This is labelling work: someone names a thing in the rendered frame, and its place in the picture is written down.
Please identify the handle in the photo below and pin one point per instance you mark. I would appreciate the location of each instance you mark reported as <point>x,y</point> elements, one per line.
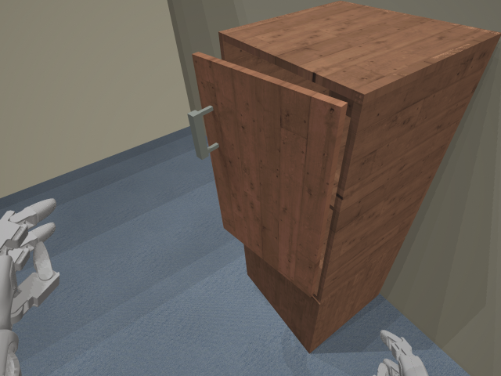
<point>197,130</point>

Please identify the cupboard door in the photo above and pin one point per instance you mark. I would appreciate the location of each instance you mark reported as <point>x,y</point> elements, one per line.
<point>275,166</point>

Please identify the left robot forearm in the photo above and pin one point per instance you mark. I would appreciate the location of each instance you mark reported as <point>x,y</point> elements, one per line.
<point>9,363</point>

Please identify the robot left hand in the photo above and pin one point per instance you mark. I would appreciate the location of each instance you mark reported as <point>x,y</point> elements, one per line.
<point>16,243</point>

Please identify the robot right hand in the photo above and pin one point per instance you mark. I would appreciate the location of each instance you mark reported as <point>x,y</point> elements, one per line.
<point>408,364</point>

